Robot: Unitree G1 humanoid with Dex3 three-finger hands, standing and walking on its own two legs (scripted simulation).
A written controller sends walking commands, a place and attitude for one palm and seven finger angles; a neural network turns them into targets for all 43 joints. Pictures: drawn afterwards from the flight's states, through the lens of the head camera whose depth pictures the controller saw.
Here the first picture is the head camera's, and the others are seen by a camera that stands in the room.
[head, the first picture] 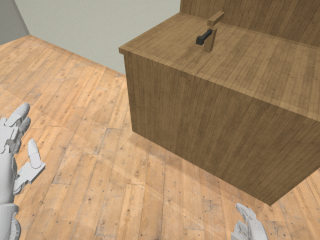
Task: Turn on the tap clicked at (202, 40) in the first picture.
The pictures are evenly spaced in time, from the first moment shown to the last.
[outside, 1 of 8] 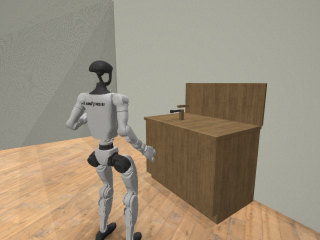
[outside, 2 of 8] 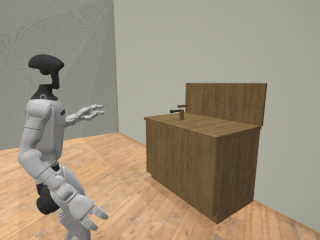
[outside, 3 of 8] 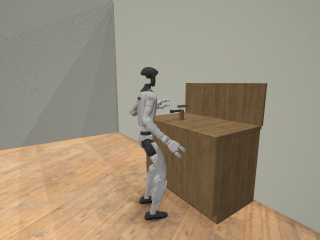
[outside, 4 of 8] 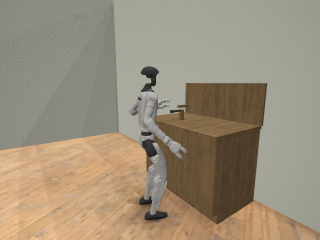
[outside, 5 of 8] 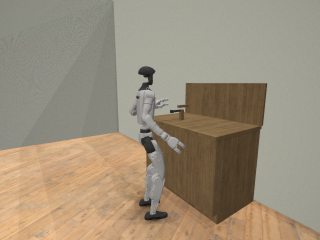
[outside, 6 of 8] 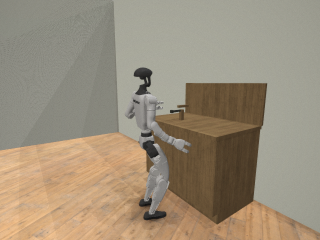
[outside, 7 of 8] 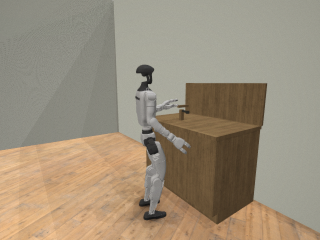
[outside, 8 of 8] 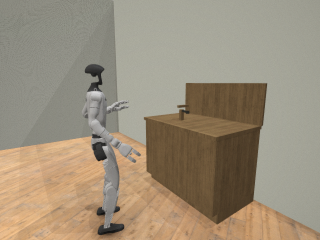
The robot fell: no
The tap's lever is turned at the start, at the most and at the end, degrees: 0 75 75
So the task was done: yes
